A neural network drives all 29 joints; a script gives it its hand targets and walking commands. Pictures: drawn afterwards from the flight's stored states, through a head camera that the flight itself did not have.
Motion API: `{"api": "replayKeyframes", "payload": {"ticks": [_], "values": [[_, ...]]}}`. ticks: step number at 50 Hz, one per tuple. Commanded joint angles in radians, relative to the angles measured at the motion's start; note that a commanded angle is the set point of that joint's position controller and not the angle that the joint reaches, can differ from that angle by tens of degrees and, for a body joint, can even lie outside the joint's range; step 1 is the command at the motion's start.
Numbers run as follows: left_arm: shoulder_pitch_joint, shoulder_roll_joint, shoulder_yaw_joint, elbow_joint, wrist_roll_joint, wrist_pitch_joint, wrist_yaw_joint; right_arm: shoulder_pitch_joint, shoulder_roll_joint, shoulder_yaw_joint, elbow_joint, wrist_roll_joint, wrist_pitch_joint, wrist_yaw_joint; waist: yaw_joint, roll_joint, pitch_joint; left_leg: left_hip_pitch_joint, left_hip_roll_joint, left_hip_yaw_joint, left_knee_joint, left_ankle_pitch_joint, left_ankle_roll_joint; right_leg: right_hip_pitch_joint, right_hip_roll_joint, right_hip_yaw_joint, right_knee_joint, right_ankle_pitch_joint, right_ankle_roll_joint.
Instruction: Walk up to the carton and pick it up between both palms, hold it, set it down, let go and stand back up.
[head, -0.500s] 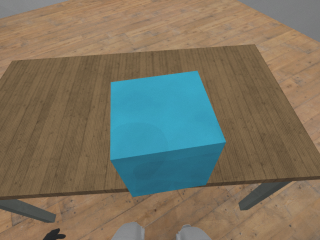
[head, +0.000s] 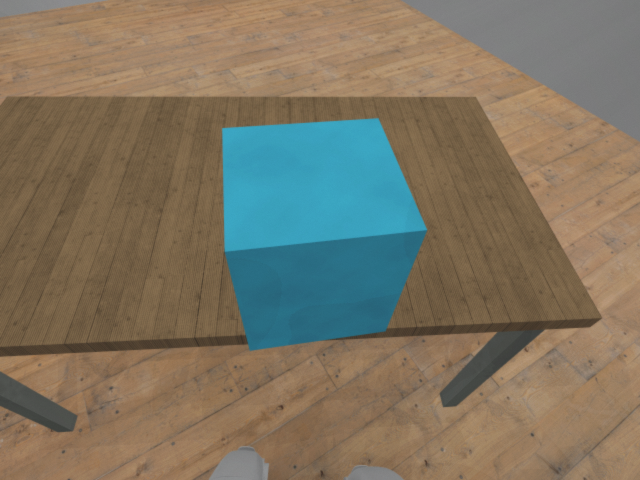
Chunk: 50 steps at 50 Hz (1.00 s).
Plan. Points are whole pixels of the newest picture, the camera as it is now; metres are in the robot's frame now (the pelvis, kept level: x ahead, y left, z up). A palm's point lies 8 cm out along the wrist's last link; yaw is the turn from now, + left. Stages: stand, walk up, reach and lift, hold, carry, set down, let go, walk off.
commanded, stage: walk up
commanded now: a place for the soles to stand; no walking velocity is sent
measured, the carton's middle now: (311, 239) +0.43 +0.02 +0.03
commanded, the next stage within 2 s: reach and lift in 0.98 s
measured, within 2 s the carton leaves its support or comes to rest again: neither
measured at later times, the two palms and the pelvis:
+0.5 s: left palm out of the picture +0.07 +0.31 -0.10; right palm out of the picture +0.09 -0.29 -0.09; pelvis +0.00 +0.01 +0.01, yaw +0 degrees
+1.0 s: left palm out of the picture +0.07 +0.30 -0.10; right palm out of the picture +0.09 -0.29 -0.08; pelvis +0.00 +0.01 +0.01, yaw +0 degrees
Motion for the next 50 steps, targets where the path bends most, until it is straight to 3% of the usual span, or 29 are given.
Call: {"api": "replayKeyframes", "payload": {"ticks": [1, 2, 4, 6, 8, 9, 11, 14, 15, 17, 19, 21, 23, 25, 28, 33, 35, 37, 39, 40, 42, 43, 44, 45, 46, 47, 48, 49, 50], "values": [[-0.068, 0.295, 0.108, -0.076, 0.03, -0.063, 0.015, -0.015, -0.273, -0.1, -0.002, 0.005, -0.031, 0.003, -0.01, -0.041, -0.125, -0.062, 0.027, -0.041, -0.031, -0.019, 0.051, 0.025, -0.327, 0.474, -0.495, 0.071, -0.104], [-0.098, 0.279, 0.102, -0.068, 0.026, -0.062, 0.011, 0.02, -0.256, -0.103, 0.014, 0.003, -0.036, 0.005, -0.027, -0.103, -0.146, 0.001, 0.021, -0.025, -0.076, 0.048, 0.059, 0.003, -0.31, 0.44, -0.477, 0.094, -0.103], [-0.13, 0.266, 0.09, -0.07, 0.021, -0.056, 0.002, 0.048, -0.243, -0.099, 0.034, -0.003, -0.048, 0.007, -0.045, -0.096, -0.196, 0.172, 0.013, 0.003, -0.208, 0.21, 0.067, -0.058, -0.258, 0.339, -0.398, 0.194, -0.098], [-0.135, 0.225, 0.076, -0.062, 0.009, -0.048, -0.001, 0.037, -0.249, -0.089, 0.037, -0.008, -0.058, 0.003, -0.035, -0.074, -0.236, 0.265, 0.035, -0.109, -0.303, 0.382, 0.091, -0.085, -0.182, 0.252, -0.312, 0.288, -0.053], [-0.103, 0.216, 0.074, -0.042, 0.009, -0.041, -0.002, -0.025, -0.286, -0.086, 0.014, -0.009, -0.061, 0.006, 0.0, -0.046, -0.227, 0.164, 0.113, -0.25, -0.352, 0.285, 0.156, -0.057, -0.105, 0.165, -0.254, 0.119, -0.015], [-0.1, 0.218, 0.074, -0.038, 0.013, -0.037, -0.002, -0.04, -0.293, -0.083, 0.011, -0.011, -0.059, 0.01, -0.001, -0.04, -0.214, 0.093, 0.136, -0.29, -0.374, 0.186, 0.184, -0.023, -0.096, 0.162, -0.242, 0.014, -0.015], [-0.096, 0.225, 0.075, -0.038, 0.018, -0.041, -0.003, -0.064, -0.286, -0.075, 0.006, -0.009, -0.051, 0.01, 0.015, -0.012, -0.171, 0.025, 0.088, -0.228, -0.351, 0.102, 0.145, -0.011, -0.123, 0.201, -0.341, -0.057, -0.042], [-0.077, 0.299, 0.085, -0.024, 0.028, -0.057, 0.0, -0.041, -0.227, -0.071, 0.02, 0.0, -0.036, 0.015, 0.002, -0.099, -0.136, 0.023, -0.022, -0.041, -0.189, 0.085, 0.062, -0.035, -0.285, 0.419, -0.542, -0.139, -0.113], [-0.111, 0.295, 0.08, -0.029, 0.025, -0.057, 0.0, -0.011, -0.23, -0.068, 0.031, -0.002, -0.039, 0.015, -0.019, -0.077, -0.14, 0.068, -0.007, -0.023, -0.211, 0.09, 0.059, -0.054, -0.298, 0.413, -0.53, -0.083, -0.124], [-0.141, 0.278, 0.072, -0.029, 0.023, -0.05, -0.002, 0.022, -0.238, -0.071, 0.044, -0.003, -0.051, 0.019, -0.032, -0.029, -0.18, 0.193, 0.01, -0.058, -0.304, 0.231, 0.079, -0.082, -0.228, 0.297, -0.45, 0.041, -0.07], [-0.135, 0.227, 0.064, -0.033, 0.015, -0.044, -0.003, 0.001, -0.265, -0.073, 0.033, -0.009, -0.061, 0.019, -0.019, 0.043, -0.203, 0.203, 0.072, -0.177, -0.379, 0.308, 0.119, -0.082, -0.135, 0.165, -0.341, 0.117, -0.016], [-0.108, 0.214, 0.07, -0.023, 0.008, -0.041, -0.004, -0.038, -0.292, -0.071, 0.024, -0.011, -0.062, 0.018, 0.002, 0.092, -0.219, 0.124, 0.14, -0.268, -0.423, 0.29, 0.159, 0.006, -0.092, 0.107, -0.251, 0.143, -0.001], [-0.055, 0.217, 0.072, -0.009, 0.005, -0.044, -0.005, -0.073, -0.284, -0.062, 0.008, -0.006, -0.062, 0.016, 0.024, 0.112, -0.254, 0.09, 0.151, -0.253, -0.399, 0.312, 0.171, 0.075, -0.097, 0.125, -0.26, 0.15, -0.007], [-0.082, 0.233, 0.073, -0.003, 0.012, -0.049, -0.005, -0.088, -0.243, -0.055, 0.002, 0.0, -0.055, 0.016, 0.012, 0.072, -0.211, 0.056, 0.075, -0.156, -0.36, 0.266, 0.106, 0.069, -0.145, 0.203, -0.391, 0.136, -0.036], [-0.103, 0.267, 0.083, -0.024, 0.021, -0.034, -0.011, -0.029, -0.249, -0.063, 0.006, 0.003, -0.058, 0.004, -0.014, 0.022, -0.221, 0.128, 0.034, -0.087, -0.304, 0.266, 0.086, -0.003, -0.176, 0.249, -0.4, 0.184, -0.069], [-0.075, 0.233, 0.09, -0.023, 0.017, -0.02, -0.015, -0.016, -0.319, -0.076, 0.007, -0.013, -0.069, -0.002, 0.007, 0.119, -0.237, 0.106, 0.189, -0.316, -0.433, 0.279, 0.2, 0.005, -0.072, 0.098, -0.172, 0.176, -0.001], [-0.038, 0.228, 0.087, -0.013, 0.016, -0.018, -0.015, -0.039, -0.32, -0.074, -0.008, -0.014, -0.066, -0.003, 0.02, 0.124, -0.224, 0.074, 0.211, -0.335, -0.435, 0.251, 0.218, 0.019, -0.072, 0.093, -0.183, 0.131, 0.0], [-0.017, 0.245, 0.091, -0.007, 0.022, -0.022, -0.017, -0.066, -0.303, -0.074, -0.02, -0.012, -0.059, -0.003, 0.034, 0.092, -0.206, 0.013, 0.143, -0.245, -0.37, 0.201, 0.162, 0.059, -0.106, 0.168, -0.314, 0.098, -0.026], [-0.024, 0.285, 0.1, -0.005, 0.03, -0.028, -0.018, -0.073, -0.251, -0.071, -0.018, 0.001, -0.046, -0.003, 0.027, -0.038, -0.179, -0.035, -0.01, -0.054, -0.18, 0.133, 0.071, 0.061, -0.217, 0.343, -0.499, 0.033, -0.104], [-0.056, 0.294, 0.099, -0.009, 0.029, -0.032, -0.02, -0.044, -0.226, -0.064, -0.012, 0.004, -0.041, -0.003, 0.009, -0.079, -0.163, -0.007, -0.042, 0.008, -0.128, 0.082, 0.055, 0.013, -0.286, 0.425, -0.544, 0.015, -0.148], [-0.12, 0.292, 0.09, -0.029, 0.029, -0.029, -0.021, 0.023, -0.236, -0.069, 0.016, 0.0, -0.047, 0.001, -0.023, -0.081, -0.161, 0.128, -0.019, 0.028, -0.173, 0.046, 0.058, -0.088, -0.299, 0.384, -0.523, 0.039, -0.157], [-0.146, 0.266, 0.08, -0.039, 0.03, -0.024, -0.021, 0.051, -0.242, -0.068, 0.026, -0.006, -0.054, 0.002, -0.039, -0.043, -0.173, 0.192, -0.009, 0.009, -0.277, 0.14, 0.07, -0.092, -0.251, 0.313, -0.474, 0.112, -0.116], [-0.148, 0.246, 0.071, -0.046, 0.025, -0.021, -0.02, 0.064, -0.262, -0.071, 0.027, -0.007, -0.065, 0.001, -0.046, -0.019, -0.2, 0.261, 0.029, -0.073, -0.339, 0.283, 0.091, -0.121, -0.181, 0.232, -0.392, 0.215, -0.059], [-0.153, 0.232, 0.077, -0.054, 0.021, -0.02, -0.019, 0.063, -0.3, -0.082, 0.027, -0.015, -0.074, -0.002, -0.038, 0.066, -0.241, 0.255, 0.104, -0.195, -0.387, 0.386, 0.125, -0.086, -0.118, 0.144, -0.268, 0.295, -0.006], [-0.111, 0.222, 0.081, -0.041, 0.011, -0.016, -0.018, 0.055, -0.339, -0.087, 0.021, -0.017, -0.077, -0.004, -0.016, 0.116, -0.265, 0.208, 0.192, -0.297, -0.427, 0.416, 0.193, -0.038, -0.066, 0.086, -0.147, 0.246, 0.019], [-0.082, 0.225, 0.085, -0.039, 0.011, -0.014, -0.015, 0.032, -0.341, -0.086, 0.01, -0.018, -0.078, -0.005, -0.004, 0.108, -0.264, 0.181, 0.242, -0.362, -0.427, 0.452, 0.242, -0.035, -0.062, 0.067, -0.101, 0.198, 0.027], [-0.061, 0.228, 0.085, -0.038, 0.011, -0.014, -0.014, 0.013, -0.344, -0.081, 0.001, -0.017, -0.076, -0.009, 0.008, 0.103, -0.255, 0.153, 0.258, -0.378, -0.419, 0.467, 0.262, -0.015, -0.067, 0.064, -0.108, 0.165, 0.023], [-0.037, 0.24, 0.088, -0.031, 0.015, -0.016, -0.013, -0.01, -0.338, -0.079, -0.011, -0.015, -0.07, -0.008, 0.02, 0.102, -0.257, 0.12, 0.248, -0.346, -0.399, 0.449, 0.253, 0.013, -0.08, 0.068, -0.143, 0.158, 0.012], [-0.471, 0.125, 0.057, -0.325, 0.022, 0.153, 0.023, -0.413, -0.079, -0.149, 0.089, -0.153, -0.227, 0.049, -0.012, 0.066, -0.196, -0.096, 0.006, 0.098, -0.21, 0.067, -0.025, -0.195, -0.08, -0.09, -0.245, -0.035, -0.003]]}}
